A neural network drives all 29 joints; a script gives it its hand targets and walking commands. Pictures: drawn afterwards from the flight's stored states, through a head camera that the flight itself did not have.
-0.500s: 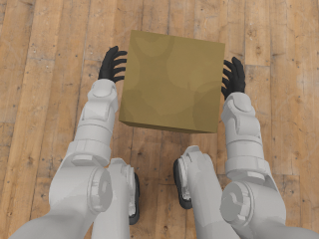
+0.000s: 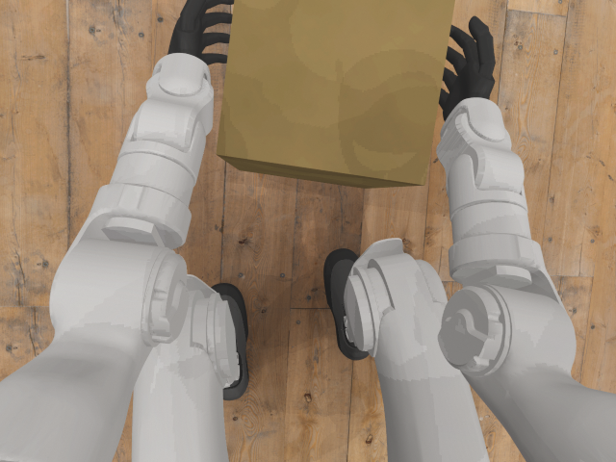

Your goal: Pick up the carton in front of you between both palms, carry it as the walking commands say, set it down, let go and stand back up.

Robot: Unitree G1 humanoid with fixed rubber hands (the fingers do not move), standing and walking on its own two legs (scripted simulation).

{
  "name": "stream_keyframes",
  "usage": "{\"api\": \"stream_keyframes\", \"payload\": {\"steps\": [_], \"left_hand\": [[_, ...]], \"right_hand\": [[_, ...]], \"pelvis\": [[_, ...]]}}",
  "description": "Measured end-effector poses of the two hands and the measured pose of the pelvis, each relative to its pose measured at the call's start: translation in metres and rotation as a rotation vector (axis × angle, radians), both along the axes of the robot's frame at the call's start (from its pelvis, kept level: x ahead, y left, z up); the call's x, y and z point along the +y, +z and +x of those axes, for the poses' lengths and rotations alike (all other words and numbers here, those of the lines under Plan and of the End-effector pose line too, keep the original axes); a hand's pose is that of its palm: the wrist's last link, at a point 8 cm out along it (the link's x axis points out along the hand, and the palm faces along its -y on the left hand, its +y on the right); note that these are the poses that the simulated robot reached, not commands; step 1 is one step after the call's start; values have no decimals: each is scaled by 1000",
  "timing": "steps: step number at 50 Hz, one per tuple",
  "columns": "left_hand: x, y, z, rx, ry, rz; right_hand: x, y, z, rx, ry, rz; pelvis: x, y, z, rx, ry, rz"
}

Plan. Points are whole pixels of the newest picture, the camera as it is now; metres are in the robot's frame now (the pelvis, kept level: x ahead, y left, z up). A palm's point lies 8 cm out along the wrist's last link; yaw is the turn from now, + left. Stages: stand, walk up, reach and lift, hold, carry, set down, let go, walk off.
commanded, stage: set down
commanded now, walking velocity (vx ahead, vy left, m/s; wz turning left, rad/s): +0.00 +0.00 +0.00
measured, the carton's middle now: (321, 99) +0.50 -0.08 -0.23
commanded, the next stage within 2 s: none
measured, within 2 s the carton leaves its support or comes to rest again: rests again in 0.88 s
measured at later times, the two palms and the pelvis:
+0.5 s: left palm (196, 68) +0.54 +0.06 -0.19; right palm (454, 103) +0.47 -0.23 -0.17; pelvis +0.00 +0.00 -0.03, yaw +0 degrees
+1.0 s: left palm (201, 68) +0.54 +0.06 -0.20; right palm (456, 107) +0.47 -0.24 -0.18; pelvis +0.00 +0.00 -0.03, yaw -1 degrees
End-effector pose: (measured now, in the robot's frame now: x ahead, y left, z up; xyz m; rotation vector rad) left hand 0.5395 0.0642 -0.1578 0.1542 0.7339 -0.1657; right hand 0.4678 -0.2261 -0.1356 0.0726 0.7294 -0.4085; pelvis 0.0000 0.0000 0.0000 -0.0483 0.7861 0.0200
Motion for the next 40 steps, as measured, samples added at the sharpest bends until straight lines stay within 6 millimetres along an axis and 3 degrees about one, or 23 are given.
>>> {"api": "stream_keyframes", "payload": {"steps": [6, 14, 40], "left_hand": [[-7, -17, 6, -4, -16, -3], [-2, -28, 4, 21, -17, 9], [-2, -39, 2, 46, -65, -23]], "right_hand": [[-8, -10, 7, -4, 1, 0], [-4, -25, 4, 20, 24, 19], [-9, -38, 1, 48, 50, 6]], "pelvis": [[1, -12, 3, -12, -11, -4], [0, -21, 4, -22, -6, -1], [4, -31, -4, -77, 8, -24]]}}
